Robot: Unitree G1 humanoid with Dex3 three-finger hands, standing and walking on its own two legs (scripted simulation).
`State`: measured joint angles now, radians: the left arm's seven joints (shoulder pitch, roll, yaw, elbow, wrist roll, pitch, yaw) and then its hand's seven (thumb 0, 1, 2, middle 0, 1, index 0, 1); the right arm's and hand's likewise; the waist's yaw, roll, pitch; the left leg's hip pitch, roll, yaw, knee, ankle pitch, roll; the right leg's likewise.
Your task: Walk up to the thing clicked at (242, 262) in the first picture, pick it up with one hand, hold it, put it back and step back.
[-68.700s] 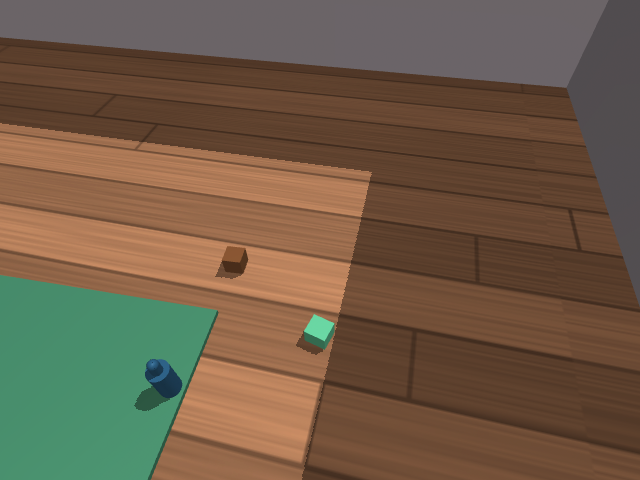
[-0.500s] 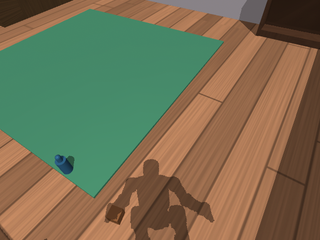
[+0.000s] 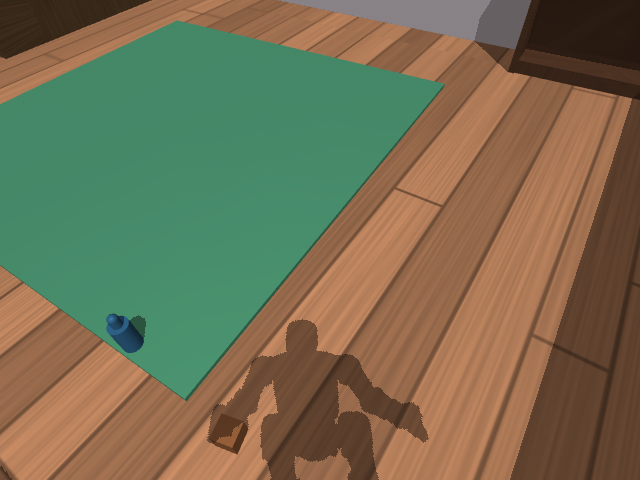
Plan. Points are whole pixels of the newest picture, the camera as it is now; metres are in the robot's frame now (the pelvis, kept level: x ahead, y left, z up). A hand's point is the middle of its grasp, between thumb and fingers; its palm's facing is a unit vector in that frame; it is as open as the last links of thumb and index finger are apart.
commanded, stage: stand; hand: left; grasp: from above
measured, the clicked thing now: (229, 433) +0.39 +0.31 -0.75
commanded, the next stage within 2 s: step back in 0.58 s
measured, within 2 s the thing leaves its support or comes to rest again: neither
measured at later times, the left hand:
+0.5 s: hand out of the picture +0.07 +0.24 -0.15, palm faces +0.01 -0.94 -0.35, open 7.4 cm
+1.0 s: hand out of the picture +0.08 +0.31 -0.18, palm faces -0.05 -0.93 -0.35, open 7.4 cm
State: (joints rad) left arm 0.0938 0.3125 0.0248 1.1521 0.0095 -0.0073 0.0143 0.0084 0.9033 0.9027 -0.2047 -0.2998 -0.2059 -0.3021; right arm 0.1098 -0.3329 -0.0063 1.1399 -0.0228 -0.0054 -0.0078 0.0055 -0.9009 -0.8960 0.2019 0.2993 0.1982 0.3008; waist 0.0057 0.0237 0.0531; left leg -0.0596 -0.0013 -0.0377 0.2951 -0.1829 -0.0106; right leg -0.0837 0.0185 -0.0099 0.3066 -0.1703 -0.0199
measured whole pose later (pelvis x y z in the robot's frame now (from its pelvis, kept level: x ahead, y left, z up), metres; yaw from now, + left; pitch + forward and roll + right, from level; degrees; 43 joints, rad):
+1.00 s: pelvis -0.06 +0.06 -0.02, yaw -1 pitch -1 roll -1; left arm 0.03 0.40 0.06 0.90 0.01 0.07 0.03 0.01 0.91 0.90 -0.20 -0.30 -0.20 -0.30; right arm 0.16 -0.35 -0.05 0.97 -0.04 0.03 0.00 0.00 -0.90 -0.90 0.20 0.30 0.20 0.30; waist -0.02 -0.06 0.20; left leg -0.21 -0.04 -0.01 0.56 -0.32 0.06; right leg -0.44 0.09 0.14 0.91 -0.51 -0.01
